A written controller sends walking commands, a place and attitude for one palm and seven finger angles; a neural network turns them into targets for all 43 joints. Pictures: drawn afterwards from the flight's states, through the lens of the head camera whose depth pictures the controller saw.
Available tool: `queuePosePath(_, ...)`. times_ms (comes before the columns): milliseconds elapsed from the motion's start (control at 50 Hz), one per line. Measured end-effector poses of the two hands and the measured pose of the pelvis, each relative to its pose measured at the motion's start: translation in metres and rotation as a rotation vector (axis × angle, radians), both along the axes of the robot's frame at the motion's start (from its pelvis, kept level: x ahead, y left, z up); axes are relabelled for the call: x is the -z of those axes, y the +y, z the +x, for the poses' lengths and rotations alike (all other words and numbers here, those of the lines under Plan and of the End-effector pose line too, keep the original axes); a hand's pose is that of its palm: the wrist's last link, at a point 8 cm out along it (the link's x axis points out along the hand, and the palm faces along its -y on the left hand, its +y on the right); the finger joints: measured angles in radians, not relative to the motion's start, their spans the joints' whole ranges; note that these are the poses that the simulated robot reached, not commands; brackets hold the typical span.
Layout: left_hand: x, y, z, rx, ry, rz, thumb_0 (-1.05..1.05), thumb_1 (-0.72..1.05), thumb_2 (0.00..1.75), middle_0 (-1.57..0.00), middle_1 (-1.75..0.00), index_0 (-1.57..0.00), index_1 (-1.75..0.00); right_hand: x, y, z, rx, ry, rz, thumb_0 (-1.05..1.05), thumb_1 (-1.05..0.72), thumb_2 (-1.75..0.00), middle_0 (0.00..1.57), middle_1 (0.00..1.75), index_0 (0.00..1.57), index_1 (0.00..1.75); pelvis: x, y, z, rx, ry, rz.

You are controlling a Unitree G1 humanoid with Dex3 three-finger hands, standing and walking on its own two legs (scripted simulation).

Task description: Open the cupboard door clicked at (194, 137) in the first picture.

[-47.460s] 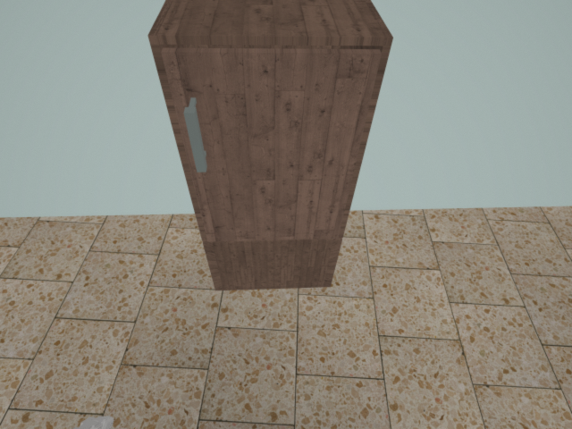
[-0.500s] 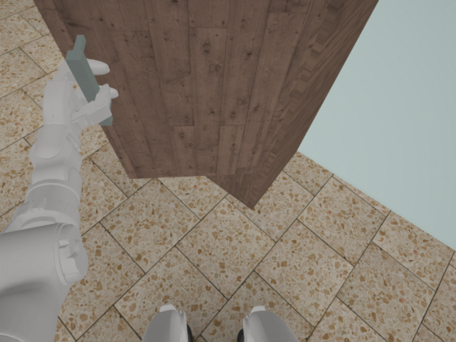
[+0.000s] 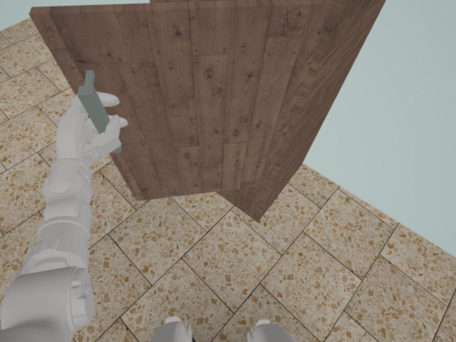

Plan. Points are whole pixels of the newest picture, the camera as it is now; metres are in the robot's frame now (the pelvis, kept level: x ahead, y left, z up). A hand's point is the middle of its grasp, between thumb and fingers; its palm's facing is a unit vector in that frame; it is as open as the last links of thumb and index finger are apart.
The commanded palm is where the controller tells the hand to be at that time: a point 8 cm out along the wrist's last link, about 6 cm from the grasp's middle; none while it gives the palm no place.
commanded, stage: pull the door open along its arc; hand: left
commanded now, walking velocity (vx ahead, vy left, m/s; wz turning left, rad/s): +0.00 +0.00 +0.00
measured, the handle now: (103, 114) +0.51 +0.20 +0.07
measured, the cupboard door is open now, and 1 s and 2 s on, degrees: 46 84 84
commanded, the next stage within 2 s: open thumb and fingers to let go in 0.70 s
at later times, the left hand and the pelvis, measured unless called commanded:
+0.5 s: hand (153, 215) +0.31 +0.10 +0.07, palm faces +0.34 -0.94 +0.02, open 6.0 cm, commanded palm +0.24 +0.16 +0.07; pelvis +0.01 -0.03 +0.01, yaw +3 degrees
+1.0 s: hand (190, 243) +0.26 +0.05 +0.07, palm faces +0.41 -0.91 -0.01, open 6.5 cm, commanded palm +0.22 +0.09 +0.07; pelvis +0.00 -0.06 +0.01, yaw +5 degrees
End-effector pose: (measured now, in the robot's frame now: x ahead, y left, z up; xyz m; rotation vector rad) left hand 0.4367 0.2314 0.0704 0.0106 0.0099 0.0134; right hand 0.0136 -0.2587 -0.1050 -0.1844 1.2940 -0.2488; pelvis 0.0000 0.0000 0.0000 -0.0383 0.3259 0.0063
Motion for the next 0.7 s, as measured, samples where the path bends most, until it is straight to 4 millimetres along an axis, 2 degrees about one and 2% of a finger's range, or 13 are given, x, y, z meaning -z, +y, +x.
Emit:
queuePosePath(140, 0.001, -0.013, -0.055, 0.006, -0.018, -0.024, 0.01, 0.72, 0.74, -0.36, -1.35, -0.35, -1.35, -0.010, 0.004, 0.051, -0.038, -0.147, 0.036, 0.00, -0.91, -0.90, 0.20, 0.30, 0.21, 0.30, -0.010, 0.000, 0.010, 0.008, -0.048, 0.012)
queuePosePath(280, 0.001, -0.046, -0.118, -0.116, -0.026, -0.049, 0.01, 0.70, 0.73, -0.37, -1.34, -0.36, -1.33, -0.023, 0.015, 0.121, -0.143, -0.338, 0.069, 0.00, -0.91, -0.90, 0.20, 0.30, 0.20, 0.29, -0.014, -0.005, 0.012, 0.004, -0.097, 0.028)
queuePosePath(360, 0.001, -0.064, -0.142, -0.212, -0.023, -0.055, 0.00, 0.68, 0.73, -0.38, -1.33, -0.37, -1.32, -0.030, 0.024, 0.155, -0.216, -0.413, 0.081, 0.00, -0.91, -0.90, 0.20, 0.30, 0.20, 0.29, -0.013, -0.011, 0.010, -0.012, -0.123, 0.036)
queuePosePath(420, 0.000, -0.075, -0.153, -0.282, -0.018, -0.048, 0.00, 0.68, 0.74, -0.38, -1.32, -0.38, -1.31, -0.033, 0.029, 0.173, -0.257, -0.454, 0.092, 0.00, -0.91, -0.90, 0.20, 0.30, 0.20, 0.29, -0.013, -0.017, 0.008, -0.023, -0.137, 0.040)
queuePosePath(480, -0.001, -0.086, -0.164, -0.325, -0.010, -0.035, 0.00, 0.68, 0.74, -0.37, -1.31, -0.37, -1.32, -0.036, 0.031, 0.182, -0.280, -0.481, 0.109, 0.00, -0.91, -0.90, 0.20, 0.30, 0.21, 0.29, -0.012, -0.023, 0.008, -0.031, -0.147, 0.045)
queuePosePath(540, -0.002, -0.096, -0.175, -0.345, 0.002, -0.030, 0.01, 0.68, 0.74, -0.36, -1.31, -0.37, -1.32, -0.037, 0.030, 0.183, -0.288, -0.489, 0.122, 0.00, -0.91, -0.90, 0.20, 0.30, 0.21, 0.30, -0.013, -0.029, 0.009, -0.037, -0.159, 0.050)
queuePosePath(700, -0.005, -0.129, -0.207, -0.394, 0.035, -0.032, 0.01, 0.68, 0.74, -0.33, -1.30, -0.37, -1.34, -0.030, 0.012, 0.168, -0.280, -0.455, 0.123, 0.01, -0.90, -0.90, 0.20, 0.30, 0.21, 0.30, -0.015, -0.043, 0.013, -0.051, -0.177, 0.063)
